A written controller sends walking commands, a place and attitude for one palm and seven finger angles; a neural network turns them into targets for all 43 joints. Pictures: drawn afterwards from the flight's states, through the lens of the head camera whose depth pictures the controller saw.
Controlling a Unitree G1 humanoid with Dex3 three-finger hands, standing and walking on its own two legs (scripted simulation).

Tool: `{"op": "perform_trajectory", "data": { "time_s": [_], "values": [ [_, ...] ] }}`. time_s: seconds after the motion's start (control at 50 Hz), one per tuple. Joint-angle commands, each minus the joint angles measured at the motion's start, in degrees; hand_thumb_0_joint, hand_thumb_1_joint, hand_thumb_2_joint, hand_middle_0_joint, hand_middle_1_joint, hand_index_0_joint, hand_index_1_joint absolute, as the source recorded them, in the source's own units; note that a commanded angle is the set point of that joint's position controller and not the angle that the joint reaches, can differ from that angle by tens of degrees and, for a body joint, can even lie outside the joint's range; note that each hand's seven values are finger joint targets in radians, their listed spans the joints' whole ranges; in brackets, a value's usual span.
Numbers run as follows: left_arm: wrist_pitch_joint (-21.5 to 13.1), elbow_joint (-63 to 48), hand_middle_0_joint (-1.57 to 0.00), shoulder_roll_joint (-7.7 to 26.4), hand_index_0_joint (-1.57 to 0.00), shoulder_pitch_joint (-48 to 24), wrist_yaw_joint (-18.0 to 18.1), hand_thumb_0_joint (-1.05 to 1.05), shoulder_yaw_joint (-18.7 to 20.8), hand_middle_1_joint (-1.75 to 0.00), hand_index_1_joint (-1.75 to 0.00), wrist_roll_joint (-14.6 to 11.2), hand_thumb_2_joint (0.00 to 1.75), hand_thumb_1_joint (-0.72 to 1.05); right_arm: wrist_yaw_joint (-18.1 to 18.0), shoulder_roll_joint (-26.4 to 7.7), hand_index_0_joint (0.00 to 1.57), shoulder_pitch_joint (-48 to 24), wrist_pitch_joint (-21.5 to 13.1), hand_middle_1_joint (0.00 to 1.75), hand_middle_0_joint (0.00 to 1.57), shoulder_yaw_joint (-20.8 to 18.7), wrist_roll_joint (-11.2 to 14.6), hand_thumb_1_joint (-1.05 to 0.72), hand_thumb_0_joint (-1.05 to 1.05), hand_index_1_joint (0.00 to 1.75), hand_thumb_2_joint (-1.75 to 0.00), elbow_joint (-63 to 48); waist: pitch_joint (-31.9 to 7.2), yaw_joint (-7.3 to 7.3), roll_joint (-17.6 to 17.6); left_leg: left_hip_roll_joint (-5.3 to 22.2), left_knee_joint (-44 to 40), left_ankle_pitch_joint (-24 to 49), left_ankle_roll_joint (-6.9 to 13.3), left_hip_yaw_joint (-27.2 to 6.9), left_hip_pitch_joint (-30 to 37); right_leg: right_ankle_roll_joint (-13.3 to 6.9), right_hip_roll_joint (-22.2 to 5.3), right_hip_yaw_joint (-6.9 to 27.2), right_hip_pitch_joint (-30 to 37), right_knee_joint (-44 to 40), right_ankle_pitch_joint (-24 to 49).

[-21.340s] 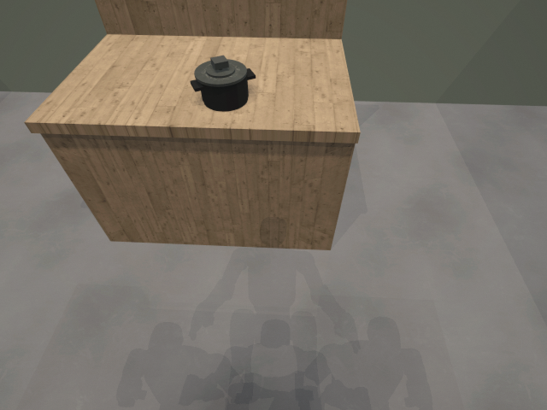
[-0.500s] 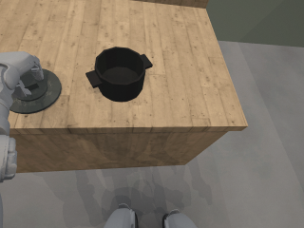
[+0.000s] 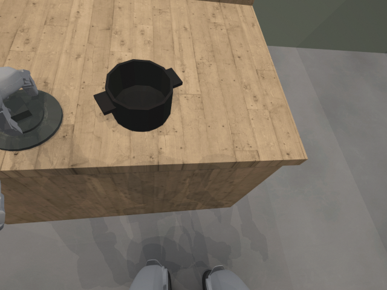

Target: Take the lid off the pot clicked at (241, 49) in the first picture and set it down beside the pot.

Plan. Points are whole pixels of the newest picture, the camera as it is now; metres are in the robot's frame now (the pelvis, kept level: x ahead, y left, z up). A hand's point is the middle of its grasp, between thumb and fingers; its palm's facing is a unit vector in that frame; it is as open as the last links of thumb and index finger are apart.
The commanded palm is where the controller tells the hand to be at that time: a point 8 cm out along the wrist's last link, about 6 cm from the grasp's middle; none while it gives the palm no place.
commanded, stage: raise the empty hand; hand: left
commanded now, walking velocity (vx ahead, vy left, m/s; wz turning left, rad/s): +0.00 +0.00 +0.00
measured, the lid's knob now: (15, 110) +0.49 +0.35 -0.01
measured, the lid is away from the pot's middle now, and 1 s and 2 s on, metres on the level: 0.26 0.26 0.26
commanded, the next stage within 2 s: draw the hand back to the body in 1.36 s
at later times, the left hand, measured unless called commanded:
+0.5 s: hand out of the picture +0.46 +0.35 +0.06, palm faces -0.42 -0.12 -0.90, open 11.0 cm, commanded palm +0.51 +0.32 +0.13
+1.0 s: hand out of the picture +0.47 +0.34 +0.12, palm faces -0.40 -0.11 -0.91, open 11.0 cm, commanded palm +0.50 +0.33 +0.18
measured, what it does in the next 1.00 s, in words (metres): stands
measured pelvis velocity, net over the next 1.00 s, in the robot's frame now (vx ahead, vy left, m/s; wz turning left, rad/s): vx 0.01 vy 0.01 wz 0.02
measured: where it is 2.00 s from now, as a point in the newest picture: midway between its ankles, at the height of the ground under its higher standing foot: outside the picture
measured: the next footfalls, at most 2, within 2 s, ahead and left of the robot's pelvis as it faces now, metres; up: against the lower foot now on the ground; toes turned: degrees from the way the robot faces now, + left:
none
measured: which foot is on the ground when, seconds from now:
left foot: down 0.00-1.00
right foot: down 0.00-1.00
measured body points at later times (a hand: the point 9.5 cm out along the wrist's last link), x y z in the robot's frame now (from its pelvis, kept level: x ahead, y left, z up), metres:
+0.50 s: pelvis +0.00 +0.01 +0.01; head +0.10 +0.06 +0.45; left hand +0.48 +0.35 +0.12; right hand +0.01 -0.27 -0.09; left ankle +0.03 +0.02 -0.69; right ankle +0.01 -0.19 -0.69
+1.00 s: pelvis +0.01 +0.01 +0.03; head +0.09 +0.04 +0.47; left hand +0.49 +0.35 +0.17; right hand +0.01 -0.28 -0.08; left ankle +0.03 +0.02 -0.69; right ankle +0.01 -0.19 -0.69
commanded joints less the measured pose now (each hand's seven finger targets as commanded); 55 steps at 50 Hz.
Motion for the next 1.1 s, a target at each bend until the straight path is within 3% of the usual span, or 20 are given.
{"op": "perform_trajectory", "data": {
  "time_s": [0.0, 0.08, 0.16, 0.18, 0.22, 0.28, 0.36, 0.42, 0.48, 0.56, 0.66, 0.72, 0.76, 0.8, 0.82, 0.86, 0.9, 0.94, 0.98, 1.08],
  "values": [
    [-0.1, -9.2, -0.35, 15.8, -0.35, -22.9, 1.6, 0.00, 2.7, -0.86, -0.86, -1.2, 0.65, -0.01, -1.2, -12.5, 0.20, 8.9, -0.4, 0.30, 0.20, -4.3, -0.3, -0.90, 0.00, 0.30, -0.90, -1.9, -25.5, -0.10, 9.9, 4.5, -6.5, 24.3, -7.4, -7.3, 38.0, -2.1, 3.0, -5.0, -7.9, -3.4, 5.0],
    [-1.6, -17.8, -0.35, 16.4, -0.35, -26.6, 1.6, 0.00, 3.9, -0.86, -0.86, -0.8, 0.64, -0.01, -1.0, -12.4, 0.20, 9.0, 0.2, 0.30, 0.20, -5.4, -1.1, -0.90, 0.00, 0.30, -0.90, -1.2, -30.9, 0.79, 17.3, 5.9, -7.0, 32.5, -9.7, -10.4, 48.0, -2.3, 2.8, -5.2, -10.6, -3.4, 5.4],
    [-1.5, -14.5, -0.35, 20.4, -0.35, -23.0, 2.4, 0.00, 7.2, -0.86, -0.86, -1.8, 0.64, -0.01, -1.3, -12.4, 0.20, 8.4, 0.6, 0.30, 0.20, -4.8, -0.8, -0.90, 0.00, 0.30, -0.90, -1.8, -30.1, 0.99, 11.6, 5.0, -7.2, 32.2, -8.8, -8.6, 44.0, -2.0, 2.9, -5.0, -5.5, -4.2, 7.1],
    [-0.5, -10.3, -0.35, 16.9, -0.35, -22.0, 2.5, 0.00, 4.2, -0.86, -0.86, -1.9, 0.64, -0.01, -1.0, -12.0, 0.20, 7.8, 0.4, 0.30, 0.20, -4.5, -0.3, -0.90, 0.00, 0.30, -0.90, -1.8, -25.2, 0.59, 11.2, 4.6, -7.6, 27.9, -8.5, -7.9, 40.7, -2.1, 2.8, -5.2, -6.7, -4.6, 5.8],
    [0.8, -10.2, -0.35, 13.8, -0.35, -23.8, 2.5, 0.00, 1.4, -0.86, -0.86, -1.8, 0.64, -0.01, -0.4, -12.4, 0.20, 7.7, 0.3, 0.30, 0.20, -4.7, 0.0, -0.90, 0.00, 0.30, -0.90, -1.4, -22.2, 0.35, 10.7, 5.0, -9.3, 21.8, -8.2, -8.3, 39.9, -2.2, 2.6, -5.5, -7.8, -5.2, 3.6],
    [1.1, -12.9, -0.35, 12.3, -0.35, -26.0, 1.8, 0.00, 0.6, -0.86, -0.86, -1.5, 0.64, -0.01, 0.1, -12.2, 0.20, 7.9, 0.1, 0.30, 0.20, -5.3, -0.1, -0.90, 0.00, 0.30, -0.90, -1.3, -24.5, 1.17, 14.6, 5.6, -9.7, 25.6, -9.4, -10.4, 45.6, -2.5, 2.5, -5.4, -9.3, -5.3, 3.7],
    [1.0, -14.1, -0.35, 12.5, -0.35, -27.6, 0.3, 0.00, 0.5, -0.86, -0.86, -2.6, 0.64, -0.01, -0.3, -12.3, 0.20, 8.1, -0.2, 0.30, 0.20, -5.3, 0.1, -0.90, 0.00, 0.30, -0.90, -1.4, -26.4, 0.65, 12.1, 5.6, -10.7, 25.4, -9.2, -11.0, 46.8, -2.0, 2.4, -4.6, -7.0, -6.0, 4.4],
    [1.1, -14.1, -0.35, 12.7, -0.35, -28.5, 0.2, 0.00, 0.6, -0.86, -0.86, -2.6, 0.64, -0.01, -0.3, -12.4, 0.20, 7.9, -0.8, 0.30, 0.20, -5.3, 0.2, -0.90, 0.00, 0.30, -0.90, -1.4, -24.3, 0.80, 10.5, 5.5, -12.3, 20.0, -9.3, -11.7, 45.7, -2.0, 2.2, -4.5, -6.7, -6.7, 3.4],
    [1.1, -14.9, -0.35, 11.0, -0.35, -29.3, 0.3, 0.00, -0.3, -0.86, -0.86, -2.3, 0.64, -0.01, -0.2, -12.2, 0.20, 7.7, -1.2, 0.30, 0.20, -5.5, 0.1, -0.90, 0.00, 0.30, -0.90, -1.2, -24.0, 1.39, 13.2, 6.1, -13.2, 21.9, -10.3, -13.5, 48.7, -2.2, 2.0, -4.4, -8.5, -6.5, 3.1],
    [2.3, -10.6, -0.35, 10.9, -0.35, -27.7, 0.4, 0.00, -0.8, -0.86, -0.86, -2.6, 0.64, -0.01, 0.0, -12.6, 0.20, 7.4, -1.7, 0.30, 0.20, -5.1, 0.3, -0.90, 0.00, 0.30, -0.90, -1.5, -20.9, 1.40, 9.0, 5.4, -14.0, 17.4, -9.5, -12.3, 44.8, -2.1, 1.9, -4.0, -6.5, -7.3, 2.7],
    [2.8, -16.6, -0.35, 11.4, -0.35, -32.8, 0.1, 0.00, -0.1, -0.86, -0.86, -2.2, 0.64, -0.01, 0.1, -12.4, 0.20, 8.3, -2.3, 0.30, 0.20, -6.0, -0.1, -0.90, 0.00, 0.30, -0.90, -1.1, -26.3, 1.87, 12.6, 6.2, -15.0, 23.4, -11.5, -14.1, 51.6, -2.0, 1.7, -3.6, -5.2, -8.0, 4.9],
    [3.1, -12.5, -0.35, 15.7, -0.35, -28.9, 0.0, 0.00, 3.1, -0.86, -0.86, -2.4, 0.64, -0.01, -0.3, -12.4, 0.20, 7.7, -2.6, 0.30, 0.20, -5.4, 0.3, -0.90, 0.00, 0.30, -0.90, -1.7, -24.8, 2.50, 7.9, 4.9, -15.1, 21.4, -9.3, -10.8, 47.0, -2.1, 1.7, -3.6, 0.2, -9.4, 5.6],
    [3.2, -12.5, -0.35, 14.4, -0.35, -29.1, -0.2, 0.00, 1.8, -0.86, -0.86, -2.4, 0.64, -0.01, -0.3, -12.3, 0.20, 8.0, -2.8, 0.30, 0.20, -5.2, 0.2, -0.90, 0.00, 0.30, -0.90, -1.7, -24.5, 2.37, 8.4, 4.6, -15.5, 24.1, -9.8, -10.3, 47.0, -2.2, 1.8, -3.7, 1.1, -9.9, 6.7],
    [4.0, -8.8, -0.35, 9.1, -0.35, -28.8, -0.9, 0.00, -2.5, -0.86, -0.86, -2.6, 0.64, -0.01, 0.1, -12.5, 0.20, 7.5, -3.0, 0.30, 0.20, -5.3, 0.6, -0.90, 0.00, 0.30, -0.90, -1.1, -19.0, 1.66, 7.0, 5.0, -16.3, 20.8, -10.4, -10.5, 45.4, -2.1, 1.8, -4.1, -1.4, -10.5, 5.1],
    [4.2, -9.7, -0.35, 10.0, -0.35, -29.8, -1.3, 0.00, -2.1, -0.86, -0.86, -2.7, 0.64, -0.01, 0.3, -12.6, 0.20, 7.4, -3.2, 0.30, 0.20, -5.4, 0.6, -0.90, 0.00, 0.30, -0.90, -1.0, -18.6, 1.77, 7.2, 5.0, -16.7, 19.3, -10.1, -10.0, 45.1, -2.1, 1.7, -4.0, -0.7, -11.0, 4.8],
    [3.5, -12.8, -0.35, 14.2, -0.35, -30.4, -1.9, 0.00, 0.8, -0.86, -0.86, -2.2, 0.64, -0.01, -0.1, -12.6, 0.20, 7.6, -3.1, 0.30, 0.20, -5.5, 0.5, -0.90, 0.00, 0.30, -0.90, -1.7, -22.9, 2.45, 8.7, 4.7, -16.5, 23.1, -9.3, -9.8, 47.7, -2.2, 1.6, -3.4, 2.1, -11.2, 6.4],
    [3.1, -14.1, -0.35, 11.5, -0.35, -31.8, -2.6, 0.00, -1.2, -0.86, -0.86, -2.4, 0.64, -0.01, -0.3, -12.3, 0.20, 7.5, -3.2, 0.30, 0.20, -5.7, 0.6, -0.90, 0.00, 0.30, -0.90, -1.5, -23.3, 2.04, 10.3, 5.1, -16.8, 25.4, -10.2, -10.8, 50.1, -2.1, 1.6, -3.6, 1.0, -11.5, 6.9],
    [2.2, -16.0, -0.35, 12.5, -0.35, -32.0, -3.4, 0.00, 0.1, -0.86, -0.86, -2.8, 0.64, -0.01, -0.4, -12.2, 0.20, 7.5, -3.7, 0.30, 0.20, -6.0, 0.4, -0.90, 0.00, 0.30, -0.90, -1.3, -24.0, 2.64, 11.9, 5.5, -16.8, 28.9, -10.4, -11.2, 52.7, -2.1, 1.4, -3.5, 0.6, -11.8, 7.7],
    [1.9, -14.8, -0.35, 16.2, -0.35, -30.1, -3.6, 0.00, 2.7, -0.86, -0.86, -3.0, 0.64, -0.01, -0.6, -12.2, 0.20, 7.3, -3.6, 0.30, 0.20, -5.7, 0.3, -0.90, 0.00, 0.30, -0.90, -1.5, -24.3, 2.95, 9.7, 4.8, -16.9, 28.8, -9.4, -9.5, 51.2, -2.1, 1.6, -3.4, 3.9, -12.9, 8.3],
    [2.8, -11.0, -0.35, 11.1, -0.35, -29.8, -4.7, 0.00, -2.3, -0.86, -0.86, -3.7, 0.64, -0.01, -0.3, -12.4, 0.20, 6.7, -3.6, 0.30, 0.20, -5.4, 0.9, -0.90, 0.00, 0.30, -0.90, -0.9, -17.3, 2.09, 6.3, 4.4, -18.2, 24.2, -8.1, -7.7, 46.6, -2.1, 1.4, -3.9, 4.3, -14.3, 7.7]
  ]
}}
